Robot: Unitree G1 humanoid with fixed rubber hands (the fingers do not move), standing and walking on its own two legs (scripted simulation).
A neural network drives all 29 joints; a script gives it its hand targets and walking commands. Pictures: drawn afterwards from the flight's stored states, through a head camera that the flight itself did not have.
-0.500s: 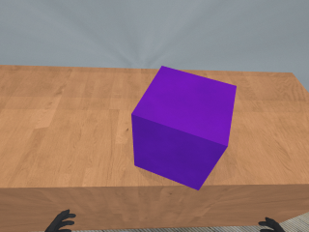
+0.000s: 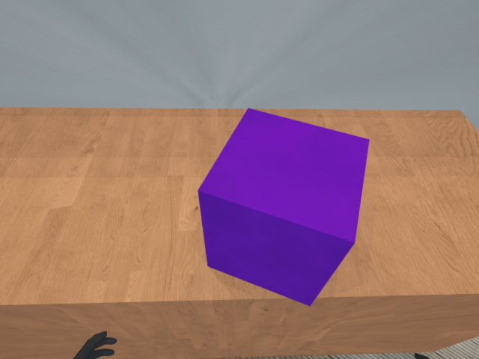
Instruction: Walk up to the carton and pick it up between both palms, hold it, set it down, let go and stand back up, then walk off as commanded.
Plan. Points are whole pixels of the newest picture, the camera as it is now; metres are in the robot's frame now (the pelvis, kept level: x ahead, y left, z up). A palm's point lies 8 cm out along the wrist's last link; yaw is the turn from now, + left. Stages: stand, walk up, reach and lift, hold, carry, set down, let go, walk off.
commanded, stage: walk up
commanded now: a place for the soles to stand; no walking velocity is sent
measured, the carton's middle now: (279, 209) +0.37 -0.05 +0.03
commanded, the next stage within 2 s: reach and lift in 0.48 s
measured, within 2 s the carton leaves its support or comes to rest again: neither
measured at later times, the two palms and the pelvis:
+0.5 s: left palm out of the picture +0.11 +0.28 -0.09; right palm out of the picture +0.09 -0.31 -0.07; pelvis +0.00 +0.00 +0.00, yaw +0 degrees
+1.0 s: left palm (89, 348) +0.16 +0.26 -0.07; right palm out of the picture +0.10 -0.28 -0.05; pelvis -0.02 -0.01 +0.01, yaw +0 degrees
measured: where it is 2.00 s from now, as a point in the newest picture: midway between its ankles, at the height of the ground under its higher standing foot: outside the picture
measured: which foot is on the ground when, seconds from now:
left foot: down 0.00-1.00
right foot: down 0.00-1.00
